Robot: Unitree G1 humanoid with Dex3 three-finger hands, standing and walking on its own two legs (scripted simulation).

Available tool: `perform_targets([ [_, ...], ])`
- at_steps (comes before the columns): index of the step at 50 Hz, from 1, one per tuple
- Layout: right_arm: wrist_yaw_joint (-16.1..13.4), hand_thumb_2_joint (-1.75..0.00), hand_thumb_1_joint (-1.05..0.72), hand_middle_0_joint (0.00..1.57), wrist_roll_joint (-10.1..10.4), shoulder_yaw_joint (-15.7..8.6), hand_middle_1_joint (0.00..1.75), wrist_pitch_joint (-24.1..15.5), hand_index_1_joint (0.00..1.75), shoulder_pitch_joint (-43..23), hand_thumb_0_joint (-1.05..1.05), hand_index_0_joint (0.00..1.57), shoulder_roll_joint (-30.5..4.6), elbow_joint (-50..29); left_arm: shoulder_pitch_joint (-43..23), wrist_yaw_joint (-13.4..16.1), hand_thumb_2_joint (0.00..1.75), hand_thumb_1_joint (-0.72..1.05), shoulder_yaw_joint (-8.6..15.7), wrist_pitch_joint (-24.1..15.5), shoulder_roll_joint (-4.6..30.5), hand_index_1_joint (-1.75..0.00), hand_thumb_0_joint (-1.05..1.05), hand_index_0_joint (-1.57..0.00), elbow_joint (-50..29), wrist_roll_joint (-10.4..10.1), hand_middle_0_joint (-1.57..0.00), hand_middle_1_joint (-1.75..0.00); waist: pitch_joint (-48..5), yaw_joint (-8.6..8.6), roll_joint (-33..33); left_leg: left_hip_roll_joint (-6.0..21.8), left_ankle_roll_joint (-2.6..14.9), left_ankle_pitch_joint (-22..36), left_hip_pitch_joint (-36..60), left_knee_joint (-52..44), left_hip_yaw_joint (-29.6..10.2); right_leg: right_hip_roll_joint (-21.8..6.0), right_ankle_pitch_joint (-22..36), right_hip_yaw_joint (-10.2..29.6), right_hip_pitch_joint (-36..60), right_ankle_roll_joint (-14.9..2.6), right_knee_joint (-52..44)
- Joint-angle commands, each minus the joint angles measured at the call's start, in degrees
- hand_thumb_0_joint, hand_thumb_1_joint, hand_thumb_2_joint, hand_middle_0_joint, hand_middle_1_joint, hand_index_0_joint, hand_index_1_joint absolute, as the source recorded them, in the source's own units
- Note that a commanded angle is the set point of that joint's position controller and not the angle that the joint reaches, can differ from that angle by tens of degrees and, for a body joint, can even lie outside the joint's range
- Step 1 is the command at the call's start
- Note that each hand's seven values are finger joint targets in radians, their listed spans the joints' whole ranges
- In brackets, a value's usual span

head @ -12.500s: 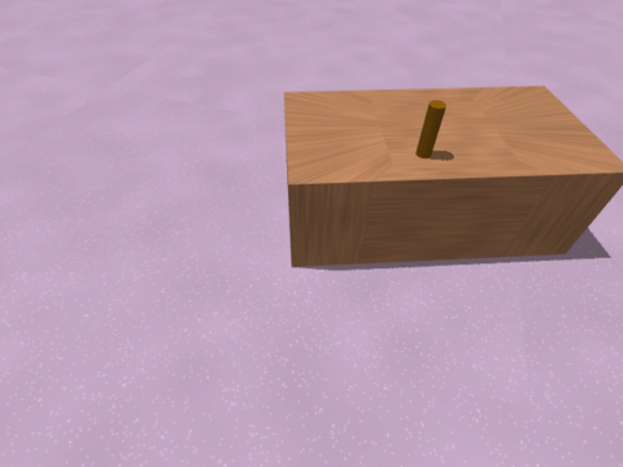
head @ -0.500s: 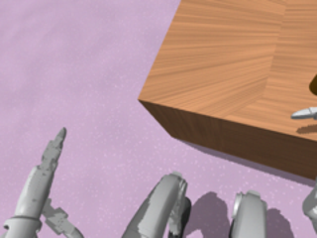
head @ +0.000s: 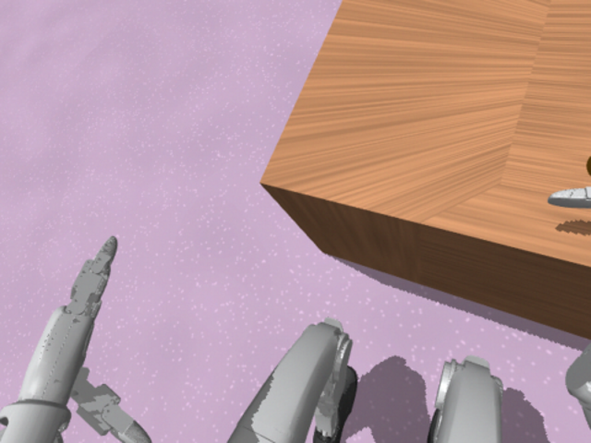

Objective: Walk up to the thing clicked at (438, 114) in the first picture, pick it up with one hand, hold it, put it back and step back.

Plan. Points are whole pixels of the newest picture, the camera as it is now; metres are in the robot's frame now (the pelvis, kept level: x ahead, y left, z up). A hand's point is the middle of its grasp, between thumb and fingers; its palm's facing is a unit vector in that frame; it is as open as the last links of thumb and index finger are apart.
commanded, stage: close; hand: right
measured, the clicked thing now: out of the picture +0.54 -0.26 -0.01
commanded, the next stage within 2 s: settle in 0.42 s
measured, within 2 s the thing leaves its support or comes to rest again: leaves its support in 0.66 s
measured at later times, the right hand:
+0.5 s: hand out of the picture +0.53 -0.24 -0.04, palm faces +0.29 +0.96 +0.01, open 8.1 cm
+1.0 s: hand out of the picture +0.53 -0.25 +0.01, palm faces +0.29 +0.96 -0.01, open 7.8 cm
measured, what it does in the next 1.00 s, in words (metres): stands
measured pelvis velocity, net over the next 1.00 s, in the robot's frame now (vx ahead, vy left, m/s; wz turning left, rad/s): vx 0.00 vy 0.00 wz -0.01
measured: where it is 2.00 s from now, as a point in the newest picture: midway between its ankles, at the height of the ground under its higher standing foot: outside the picture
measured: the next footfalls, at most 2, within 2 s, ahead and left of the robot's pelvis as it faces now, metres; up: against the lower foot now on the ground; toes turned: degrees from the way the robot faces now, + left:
none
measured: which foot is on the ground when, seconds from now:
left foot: down 0.00-1.00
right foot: down 0.00-1.00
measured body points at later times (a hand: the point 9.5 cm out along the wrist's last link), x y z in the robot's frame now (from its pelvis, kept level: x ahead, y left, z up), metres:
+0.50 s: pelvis -0.01 +0.00 +0.00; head +0.20 -0.09 +0.39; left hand +0.17 +0.26 +0.12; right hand +0.51 -0.29 -0.04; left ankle +0.06 +0.12 -0.53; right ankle +0.05 -0.12 -0.53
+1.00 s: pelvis +0.00 +0.00 +0.03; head +0.18 -0.08 +0.44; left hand +0.18 +0.26 +0.12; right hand +0.51 -0.30 +0.02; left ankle +0.06 +0.12 -0.53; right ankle +0.05 -0.12 -0.53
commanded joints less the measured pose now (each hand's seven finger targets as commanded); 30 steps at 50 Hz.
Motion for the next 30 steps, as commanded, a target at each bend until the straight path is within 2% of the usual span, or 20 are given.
perform_targets([
  [1, 0.8, -0.32, 0.36, 0.80, 0.3, 1.5, 0.57, -4.2, 0.57, -19.9, 0.00, 0.80, -13.5, -13.9, 5.5, 1.5, 0.07, -0.56, 8.6, -2.4, 9.7, -0.05, 0.00, -0.03, -6.0, -0.5, -0.04, -0.05, -33.9, -2.41, -29.1, -1.0, 2.34, 15.8, 12.6, -9.6, 0.0, 1.0, 23.2, 0.8, 37.3, -0.11, -12.3],
  [3, 0.6, -0.33, 0.33, 0.84, 0.8, 1.1, 0.59, -3.9, 0.59, -19.2, 0.00, 0.84, -12.9, -12.3, 4.1, 1.7, 0.07, -0.56, 9.1, -2.4, 10.4, -0.05, 0.00, -0.03, -5.8, -0.5, -0.04, -0.05, -31.3, -1.71, -26.3, -1.0, 2.15, 15.6, 13.1, -9.8, 0.2, 1.0, 21.4, 1.0, 34.4, -0.30, -12.4],
  [4, 0.5, -0.37, 0.30, 0.87, 1.2, 0.4, 0.62, -3.8, 0.62, -19.4, 0.00, 0.87, -13.9, -12.9, 2.9, 1.8, 0.07, -0.57, 8.9, -2.5, 10.7, -0.05, 0.00, -0.03, -6.3, -0.6, -0.04, -0.04, -31.6, -2.23, -26.5, -1.0, 2.21, 15.3, 13.1, -9.9, 0.0, 0.9, 20.9, 1.1, 34.2, -0.39, -12.7],
  [5, 0.5, -0.39, 0.27, 0.92, 1.2, 0.6, 0.66, -3.7, 0.66, -19.9, 0.00, 0.91, -13.8, -11.3, 2.5, 1.9, 0.07, -0.56, 8.8, -2.5, 10.8, -0.05, 0.00, -0.03, -7.1, -0.4, -0.04, -0.05, -31.1, -1.44, -25.6, -1.0, 2.10, 15.1, 12.9, -10.1, 0.0, 0.9, 20.1, 1.0, 33.8, -0.45, -12.4],
  [6, 0.4, -0.42, 0.26, 0.92, 1.6, 0.2, 0.68, -3.8, 0.68, -20.8, 0.00, 0.92, -14.3, -12.5, 2.1, 2.0, 0.07, -0.56, 9.0, -2.6, 11.1, -0.05, 0.00, -0.03, -8.3, -0.3, -0.04, -0.05, -32.3, -1.74, -25.3, -1.0, 1.91, 16.1, 14.6, -10.8, -0.5, 0.9, 20.2, 0.9, 33.6, -0.80, -12.2],
  [8, 0.7, -0.45, 0.22, 0.96, 1.7, 1.3, 0.72, -3.6, 0.72, -20.1, 0.00, 0.96, -12.1, -9.1, 3.3, 2.0, 0.07, -0.56, 7.8, -2.6, 10.1, -0.05, 0.00, -0.04, -6.7, -0.4, -0.04, -0.05, -30.3, -0.74, -23.0, -1.1, 1.81, 15.5, 14.4, -11.2, -0.4, 1.0, 18.5, 0.8, 31.2, -0.98, -12.1],
  [9, 0.8, -0.47, 0.19, 0.97, 1.4, 2.0, 0.72, -3.6, 0.73, -20.4, 0.00, 0.97, -12.1, -8.3, 2.8, 2.0, 0.07, -0.57, 7.6, -2.8, 9.7, -0.05, 0.00, -0.03, -8.2, -0.5, -0.04, -0.04, -29.4, -0.40, -22.6, -0.9, 1.71, 15.0, 15.4, -11.9, -1.1, 1.1, 16.7, 0.5, 29.6, -1.25, -11.9],
  [11, 0.8, -0.51, 0.14, 1.03, 1.0, 1.5, 0.78, -3.8, 0.78, -20.8, 0.00, 1.02, -12.9, -6.3, 2.4, 2.3, 0.07, -0.57, 7.9, -2.9, 10.7, -0.05, 0.00, -0.03, -9.6, -0.6, -0.04, -0.05, -28.3, 0.35, -20.2, -0.9, 1.71, 13.0, 16.5, -12.2, -1.0, 1.5, 12.8, 0.8, 26.7, -1.32, -13.0],
  [12, 0.6, -0.53, 0.11, 1.04, 0.8, 0.8, 0.79, -3.9, 0.80, -20.7, 0.00, 1.04, -13.9, -7.2, 1.7, 2.3, 0.07, -0.57, 7.0, -2.8, 10.3, -0.05, 0.00, -0.03, -10.8, -0.4, -0.04, -0.05, -29.9, -0.42, -19.8, -0.9, 1.60, 13.5, 17.2, -12.0, -1.1, 1.4, 13.4, 0.8, 27.1, -1.33, -12.9],
  [13, 0.4, -0.56, 0.06, 1.08, 0.4, 0.8, 0.83, -3.9, 0.83, -21.5, 0.00, 1.07, -14.8, -6.7, 2.3, 2.3, 0.06, -0.56, 7.5, -2.8, 10.4, -0.05, 0.00, -0.04, -11.2, -0.4, -0.04, -0.05, -30.4, -0.44, -20.7, -1.0, 1.63, 13.1, 17.2, -12.3, -1.3, 1.3, 13.0, 0.6, 27.5, -1.33, -13.0],
  [15, 0.6, -0.60, -0.01, 1.11, 0.8, 1.5, 0.87, -3.8, 0.87, -21.3, 0.00, 1.11, -13.1, -2.5, 4.1, 2.3, 0.06, -0.56, 7.4, -2.6, 9.9, -0.05, 0.00, -0.04, -7.3, -0.3, -0.04, -0.05, -27.2, 0.88, -21.2, -1.0, 1.79, 13.2, 14.9, -11.3, -1.1, 1.4, 13.5, 0.6, 26.4, -1.16, -12.3],
  [18, 0.6, -0.60, -0.06, 1.11, 0.5, 0.3, 0.86, -4.1, 0.86, -20.9, 0.00, 1.10, -15.2, -4.2, 3.8, 2.2, 0.06, -0.57, 8.6, -3.3, 10.9, -0.06, 0.00, -0.04, -9.6, -0.5, -0.04, -0.05, -30.3, 0.13, -22.6, -0.9, 1.95, 15.1, 14.2, -9.9, -0.5, 1.2, 17.2, 0.8, 29.0, -1.02, -11.5],
  [19, 0.6, -0.63, -0.10, 1.13, 0.2, 0.6, 0.88, -4.2, 0.88, -20.7, 0.00, 1.12, -14.2, -4.0, 3.4, 2.0, 0.06, -0.57, 8.3, -3.3, 10.6, -0.06, 0.00, -0.04, -9.9, 0.0, -0.04, -0.05, -30.6, 0.17, -23.0, -1.1, 2.02, 15.4, 14.2, -9.7, -0.3, 1.3, 18.1, 0.8, 29.4, -0.94, -11.6],
  [22, 0.3, -0.70, -0.14, 1.17, 0.2, -0.7, 0.95, -4.4, 0.95, -21.6, 0.00, 1.16, -16.3, -7.8, 5.0, 1.8, 0.06, -0.57, 8.7, -3.1, 10.7, -0.06, 0.00, -0.04, -8.4, -0.2, -0.04, -0.05, -33.0, -1.21, -25.8, -1.1, 2.07, 16.0, 14.6, -9.6, -0.3, 1.3, 19.8, 0.6, 31.7, -0.65, -11.7],
  [23, 0.3, -0.70, -0.15, 1.17, 0.3, -1.0, 0.95, -4.1, 0.95, -19.7, 0.00, 1.17, -16.4, -7.9, 4.1, 1.6, 0.07, -0.57, 8.5, -3.1, 10.4, -0.06, 0.00, -0.03, -9.0, -0.1, -0.04, -0.05, -33.5, -2.39, -25.9, -1.2, 1.97, 16.3, 15.2, -9.9, -0.4, 1.2, 20.1, 0.5, 32.0, -0.82, -11.7],
  [24, 0.4, -0.76, -0.16, 1.17, 0.2, -0.5, 0.99, -3.9, 0.99, -21.1, 0.00, 1.16, -16.5, -10.2, 4.0, 1.6, 0.06, -0.56, 9.1, -3.1, 10.7, -0.06, 0.00, -0.03, -8.3, -0.2, -0.04, -0.05, -34.9, -2.05, -26.7, -1.2, 1.96, 16.7, 15.4, -10.0, -0.5, 1.1, 20.6, 0.5, 33.0, -0.74, -11.7],
  [25, 0.4, -0.78, -0.18, 1.19, 0.2, -1.3, 1.01, -3.7, 1.01, -20.9, 0.00, 1.19, -17.4, -10.4, 4.6, 1.7, 0.06, -0.56, 9.2, -3.1, 10.9, -0.05, 0.00, -0.03, -8.4, -0.3, -0.04, -0.05, -34.6, -1.97, -26.9, -1.2, 1.97, 16.1, 14.7, -10.0, -0.4, 1.1, 20.5, 0.5, 33.8, -0.61, -11.8],
  [26, 0.5, -0.78, -0.19, 1.19, 0.3, -0.3, 1.01, -3.4, 1.01, -20.5, 0.00, 1.18, -15.7, -11.5, 4.0, 1.6, 0.06, -0.56, 8.0, -3.0, 10.1, -0.05, 0.00, -0.03, -8.6, -0.2, -0.04, -0.04, -34.6, -2.24, -27.4, -1.2, 2.15, 16.3, 14.3, -9.7, -0.1, 1.0, 21.7, 0.8, 34.7, -0.40, -12.4],
  [27, 0.7, -0.86, -0.23, 1.14, 0.6, -0.2, 1.09, -3.3, 1.09, -21.6, 0.00, 1.15, -15.5, -12.6, 4.6, 1.6, 0.08, -0.59, 8.1, -2.9, 9.9, -0.07, 0.00, -0.04, -8.5, -0.4, -0.06, -0.05, -34.0, -1.97, -28.3, -1.1, 2.34, 15.6, 13.3, -9.7, -0.1, 0.9, 21.7, 0.9, 35.6, -0.18, -12.7],
  [30, 0.5, -1.08, -0.30, 1.20, 0.6, 0.3, 1.21, -2.7, 1.21, -22.0, 0.00, 1.21, -15.9, -15.2, 3.1, 1.8, 0.09, -0.59, 8.5, -2.7, 10.5, -0.07, 0.00, -0.04, -10.3, -0.5, -0.06, -0.05, -35.7, -2.31, -27.1, -1.1, 2.05, 15.9, 16.6, -11.4, -0.4, 0.9, 19.8, 0.7, 35.5, -0.66, -13.2],
])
